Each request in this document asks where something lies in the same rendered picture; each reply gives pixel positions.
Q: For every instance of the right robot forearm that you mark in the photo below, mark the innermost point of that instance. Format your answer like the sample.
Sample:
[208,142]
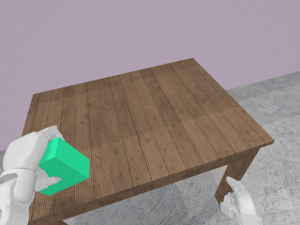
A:
[249,219]

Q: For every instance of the left robot forearm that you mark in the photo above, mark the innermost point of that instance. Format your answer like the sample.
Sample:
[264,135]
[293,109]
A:
[17,192]

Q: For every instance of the table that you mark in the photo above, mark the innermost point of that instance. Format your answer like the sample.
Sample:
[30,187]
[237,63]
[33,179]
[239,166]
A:
[143,130]

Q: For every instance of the sponge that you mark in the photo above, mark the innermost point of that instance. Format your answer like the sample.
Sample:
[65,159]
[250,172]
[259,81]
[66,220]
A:
[62,160]

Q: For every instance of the right robot hand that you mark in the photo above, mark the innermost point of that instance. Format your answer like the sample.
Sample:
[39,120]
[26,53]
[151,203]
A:
[241,203]

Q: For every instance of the left robot hand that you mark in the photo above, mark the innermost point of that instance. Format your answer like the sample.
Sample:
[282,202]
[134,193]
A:
[26,153]

